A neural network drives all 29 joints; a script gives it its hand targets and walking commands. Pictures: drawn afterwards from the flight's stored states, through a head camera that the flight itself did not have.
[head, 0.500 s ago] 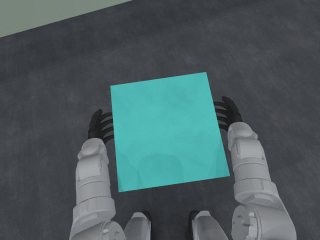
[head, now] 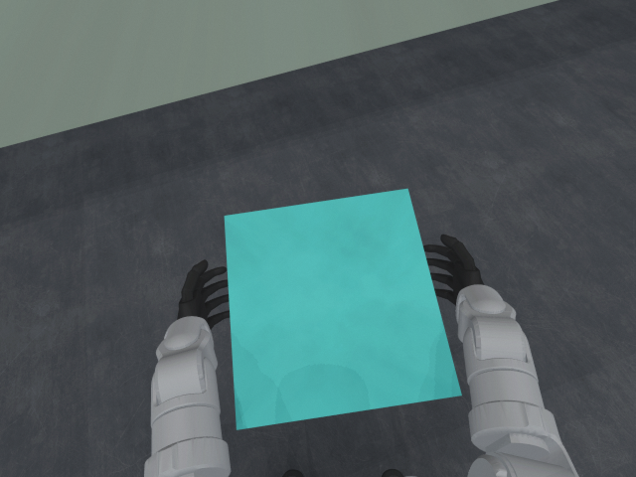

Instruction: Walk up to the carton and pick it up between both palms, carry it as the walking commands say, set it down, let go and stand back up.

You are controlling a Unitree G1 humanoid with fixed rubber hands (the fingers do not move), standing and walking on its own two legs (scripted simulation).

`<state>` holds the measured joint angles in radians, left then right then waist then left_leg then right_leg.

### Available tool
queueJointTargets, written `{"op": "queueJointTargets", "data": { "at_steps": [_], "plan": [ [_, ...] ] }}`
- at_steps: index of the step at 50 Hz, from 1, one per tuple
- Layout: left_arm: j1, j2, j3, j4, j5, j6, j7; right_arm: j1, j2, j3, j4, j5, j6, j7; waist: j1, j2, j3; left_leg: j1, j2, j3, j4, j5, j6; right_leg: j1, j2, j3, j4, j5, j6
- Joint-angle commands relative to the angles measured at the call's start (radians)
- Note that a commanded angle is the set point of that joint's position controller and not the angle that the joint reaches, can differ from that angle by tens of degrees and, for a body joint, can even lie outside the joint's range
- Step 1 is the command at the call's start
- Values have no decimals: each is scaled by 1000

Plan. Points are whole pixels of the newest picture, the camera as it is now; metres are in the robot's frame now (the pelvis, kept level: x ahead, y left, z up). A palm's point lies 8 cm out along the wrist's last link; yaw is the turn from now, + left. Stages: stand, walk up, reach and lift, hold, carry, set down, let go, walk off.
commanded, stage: reach and lift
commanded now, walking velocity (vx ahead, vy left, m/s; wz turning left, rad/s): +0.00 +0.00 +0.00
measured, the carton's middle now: (331, 309) +0.36 +0.02 -0.09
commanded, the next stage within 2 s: none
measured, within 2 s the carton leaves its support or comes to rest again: neither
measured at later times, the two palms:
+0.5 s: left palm (175, 315) +0.29 +0.19 +0.05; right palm (483, 281) +0.33 -0.16 +0.06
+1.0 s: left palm (186, 302) +0.30 +0.18 +0.07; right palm (504, 291) +0.31 -0.17 +0.07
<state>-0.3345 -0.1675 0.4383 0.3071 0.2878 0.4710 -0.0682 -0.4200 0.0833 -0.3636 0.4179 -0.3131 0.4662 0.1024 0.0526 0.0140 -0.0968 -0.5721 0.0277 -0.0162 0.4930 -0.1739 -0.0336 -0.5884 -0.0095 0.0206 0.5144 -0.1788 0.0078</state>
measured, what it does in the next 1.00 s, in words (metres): stands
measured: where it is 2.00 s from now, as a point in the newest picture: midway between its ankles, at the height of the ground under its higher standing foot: outside the picture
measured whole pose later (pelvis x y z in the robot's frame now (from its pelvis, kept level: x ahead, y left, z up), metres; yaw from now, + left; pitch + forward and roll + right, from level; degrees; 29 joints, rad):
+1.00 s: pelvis +0.02 +0.01 +0.02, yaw +0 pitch -5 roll +0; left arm -0.28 -0.16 0.31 0.21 0.32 0.72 -0.03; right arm -0.30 0.10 -0.31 0.26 -0.32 0.71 0.08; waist 0.01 0.01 0.01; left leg -0.04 0.03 -0.02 0.27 -0.14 -0.03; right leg -0.04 -0.01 0.02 0.27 -0.13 0.01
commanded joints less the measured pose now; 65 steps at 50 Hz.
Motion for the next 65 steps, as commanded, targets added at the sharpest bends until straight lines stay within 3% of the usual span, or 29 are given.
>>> {"op": "queueJointTargets", "data": {
  "at_steps": [1, 21, 35, 46, 65],
  "plan": [
    [-508, -827, -640, 45, -197, 2, -286, -465, 894, 583, 12, 205, -22, 296, 6, -31, -464, 293, -139, 15, -67, 207, 24, 346, 126, 0, -73, 214, -10],
    [-468, -823, -690, -49, -241, 133, -249, -422, 875, 618, -91, 252, 97, 269, 7, -18, -238, 518, -124, 1, -210, 200, 17, 550, 120, 9, -217, 182, -17],
    [-476, -810, -699, -82, -244, 219, -242, -422, 866, 608, -132, 268, 187, 257, -17, -19, -114, 559, -133, 8, -265, 111, 15, 599, 112, 20, -290, 96, -17],
    [-488, -828, -705, -96, -249, 219, -241, -433, 854, 609, -181, 273, 199, 256, -41, -15, -140, 553, -130, 0, -255, 121, 15, 616, 111, 18, -278, 131, -15],
    [-379, -836, -745, -146, -252, 213, -232, -338, 822, 659, -287, 283, 209, 238, -54, -10, -172, 585, -131, -21, -252, 264, 11, 636, 123, 12, -272, 252, -6]
  ]
}}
